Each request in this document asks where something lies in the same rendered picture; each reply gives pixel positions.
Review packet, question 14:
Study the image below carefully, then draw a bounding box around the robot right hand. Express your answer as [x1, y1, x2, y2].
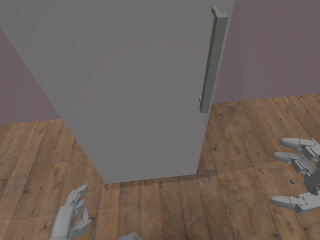
[269, 138, 320, 214]

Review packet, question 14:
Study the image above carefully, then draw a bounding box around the robot left hand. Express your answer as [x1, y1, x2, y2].
[49, 184, 91, 240]

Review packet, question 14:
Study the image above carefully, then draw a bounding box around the fridge door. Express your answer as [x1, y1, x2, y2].
[0, 0, 235, 184]

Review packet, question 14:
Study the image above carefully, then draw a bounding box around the handle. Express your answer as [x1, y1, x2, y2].
[198, 6, 229, 114]

